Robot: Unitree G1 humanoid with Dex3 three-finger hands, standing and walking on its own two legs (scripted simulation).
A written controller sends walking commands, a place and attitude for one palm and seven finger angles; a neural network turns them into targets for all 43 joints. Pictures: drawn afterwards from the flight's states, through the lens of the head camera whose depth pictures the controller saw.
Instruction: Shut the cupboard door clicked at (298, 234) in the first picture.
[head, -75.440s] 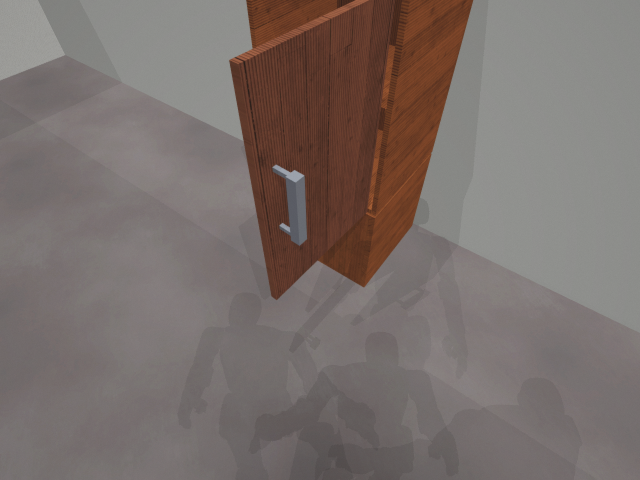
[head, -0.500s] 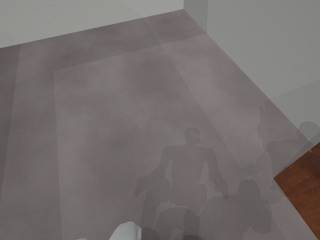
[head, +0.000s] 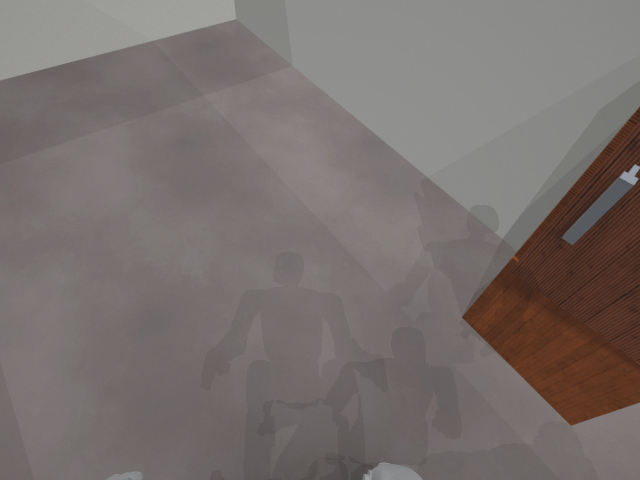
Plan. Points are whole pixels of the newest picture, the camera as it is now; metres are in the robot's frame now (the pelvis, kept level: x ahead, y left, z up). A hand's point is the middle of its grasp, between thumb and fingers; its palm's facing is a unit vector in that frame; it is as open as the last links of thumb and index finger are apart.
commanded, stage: turn to face it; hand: left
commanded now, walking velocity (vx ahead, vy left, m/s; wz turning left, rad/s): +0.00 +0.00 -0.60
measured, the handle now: (600, 205) +0.60 -0.48 -0.04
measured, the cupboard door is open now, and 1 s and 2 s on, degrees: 8 8 8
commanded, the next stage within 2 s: take the last steps up to it in 1.04 s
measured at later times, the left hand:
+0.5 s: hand (231, 471) +0.15 +0.13 -0.16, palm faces -0.25 -0.94 -0.23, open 7.4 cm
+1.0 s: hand (272, 409) +0.23 +0.09 -0.17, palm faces -0.51 -0.81 -0.27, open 7.4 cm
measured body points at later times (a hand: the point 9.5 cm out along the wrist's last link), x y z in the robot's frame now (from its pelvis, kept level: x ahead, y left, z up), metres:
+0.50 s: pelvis +0.02 -0.04 +0.00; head +0.06 -0.06 +0.45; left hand +0.16 +0.18 -0.14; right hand +0.05 -0.32 -0.14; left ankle +0.07 +0.10 -0.70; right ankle -0.01 -0.14 -0.74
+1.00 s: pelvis +0.04 -0.05 -0.02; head +0.07 -0.08 +0.43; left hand +0.26 +0.13 -0.14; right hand -0.07 -0.29 -0.17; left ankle +0.10 +0.09 -0.74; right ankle -0.04 -0.13 -0.75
